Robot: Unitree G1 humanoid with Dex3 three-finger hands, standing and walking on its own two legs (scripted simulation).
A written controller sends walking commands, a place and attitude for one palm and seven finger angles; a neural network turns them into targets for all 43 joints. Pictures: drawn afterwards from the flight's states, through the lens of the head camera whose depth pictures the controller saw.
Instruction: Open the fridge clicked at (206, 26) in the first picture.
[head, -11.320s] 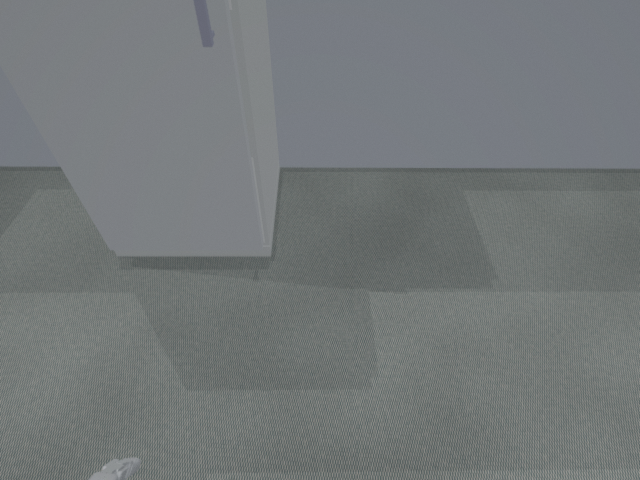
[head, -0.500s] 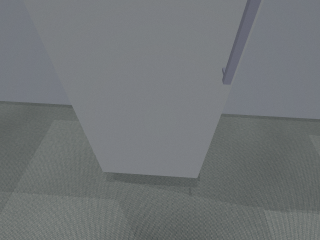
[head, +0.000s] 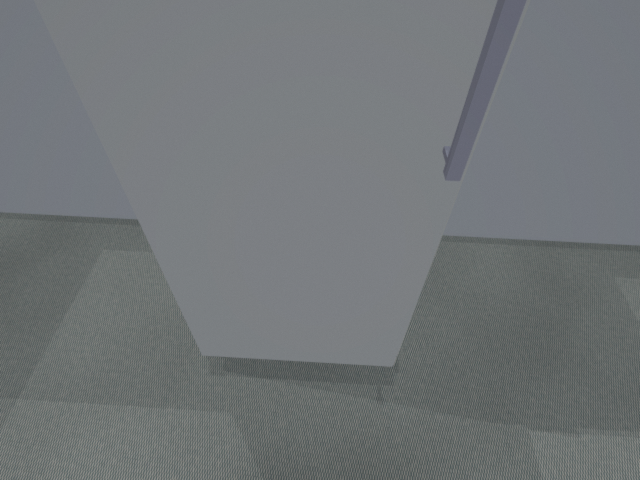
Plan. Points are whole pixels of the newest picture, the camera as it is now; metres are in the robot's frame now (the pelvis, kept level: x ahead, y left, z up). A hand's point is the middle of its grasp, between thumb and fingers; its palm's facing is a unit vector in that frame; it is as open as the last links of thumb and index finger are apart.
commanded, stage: shuffle to correct the standing spot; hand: right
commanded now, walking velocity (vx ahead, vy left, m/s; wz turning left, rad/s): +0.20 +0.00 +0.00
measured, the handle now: (474, 89) +0.54 -0.16 +0.24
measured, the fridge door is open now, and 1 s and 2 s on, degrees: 0 0 0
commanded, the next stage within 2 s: come to a stop and stand still in 0.12 s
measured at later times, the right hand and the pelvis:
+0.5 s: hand out of the picture +0.13 -0.17 -0.17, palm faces +0.05 +0.96 -0.26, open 7.3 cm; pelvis +0.08 +0.02 -0.01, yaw -2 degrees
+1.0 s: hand out of the picture +0.03 -0.21 -0.18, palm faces +0.10 +0.98 -0.18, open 7.4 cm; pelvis +0.03 -0.03 +0.00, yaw -1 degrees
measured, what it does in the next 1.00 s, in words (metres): steps on the spot: left foot, then right foot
